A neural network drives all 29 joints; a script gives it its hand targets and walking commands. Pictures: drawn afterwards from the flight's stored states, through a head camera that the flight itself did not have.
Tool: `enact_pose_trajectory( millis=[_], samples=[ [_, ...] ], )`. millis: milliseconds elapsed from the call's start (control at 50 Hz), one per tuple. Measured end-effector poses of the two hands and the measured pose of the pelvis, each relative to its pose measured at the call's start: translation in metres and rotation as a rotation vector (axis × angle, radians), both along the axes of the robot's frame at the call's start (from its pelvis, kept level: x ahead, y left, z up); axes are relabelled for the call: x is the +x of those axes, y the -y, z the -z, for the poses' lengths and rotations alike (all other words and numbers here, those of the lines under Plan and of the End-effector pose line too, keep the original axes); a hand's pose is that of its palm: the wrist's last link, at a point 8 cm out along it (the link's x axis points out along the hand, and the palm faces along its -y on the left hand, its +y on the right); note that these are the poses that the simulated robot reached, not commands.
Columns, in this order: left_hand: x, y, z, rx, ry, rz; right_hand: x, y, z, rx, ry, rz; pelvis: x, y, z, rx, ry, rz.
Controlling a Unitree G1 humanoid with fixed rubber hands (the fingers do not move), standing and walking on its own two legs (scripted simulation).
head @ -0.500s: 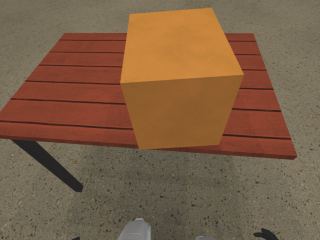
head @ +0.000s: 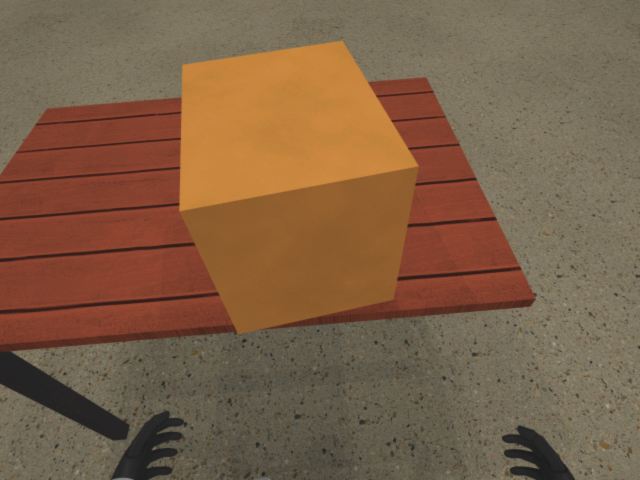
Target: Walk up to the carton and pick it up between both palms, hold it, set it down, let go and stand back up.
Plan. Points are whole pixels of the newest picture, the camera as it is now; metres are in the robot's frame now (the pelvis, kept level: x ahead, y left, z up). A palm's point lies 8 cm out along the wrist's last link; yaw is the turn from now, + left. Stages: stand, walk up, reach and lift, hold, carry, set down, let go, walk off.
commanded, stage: walk up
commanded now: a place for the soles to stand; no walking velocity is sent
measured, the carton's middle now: (291, 185) +0.51 +0.06 +0.08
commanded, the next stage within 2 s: none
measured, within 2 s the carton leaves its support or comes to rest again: neither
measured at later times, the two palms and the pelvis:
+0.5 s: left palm out of the picture +0.12 +0.28 -0.09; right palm out of the picture +0.06 -0.26 -0.10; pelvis -0.01 +0.03 +0.00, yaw -5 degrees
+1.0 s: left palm out of the picture +0.13 +0.30 -0.09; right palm out of the picture +0.07 -0.25 -0.10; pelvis +0.00 +0.04 -0.01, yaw -6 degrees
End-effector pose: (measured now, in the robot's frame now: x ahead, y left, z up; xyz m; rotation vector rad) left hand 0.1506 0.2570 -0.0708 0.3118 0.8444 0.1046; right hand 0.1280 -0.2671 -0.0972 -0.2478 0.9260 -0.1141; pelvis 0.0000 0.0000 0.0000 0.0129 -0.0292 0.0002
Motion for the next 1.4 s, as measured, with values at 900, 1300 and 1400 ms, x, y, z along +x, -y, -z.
enact_pose_trajectory(
  millis=[900, 1300, 1400],
  samples=[
    [-0.021, -0.039, 0.02, 0.006, -0.09, 0.052, -0.057, -0.016, 0.001, -0.053, -0.073, 0.113, -0.004, -0.036, 0.006, -0.009, -0.003, 0.111],
    [-0.011, -0.039, 0.02, 0.011, -0.078, 0.077, -0.069, -0.015, 0.004, -0.056, -0.096, 0.137, -0.003, -0.039, 0.008, -0.006, -0.001, 0.12],
    [-0.01, -0.041, 0.019, 0.013, -0.083, 0.08, -0.068, -0.016, 0.002, -0.057, -0.089, 0.136, -0.002, -0.043, 0.006, -0.002, -0.008, 0.115]
  ],
)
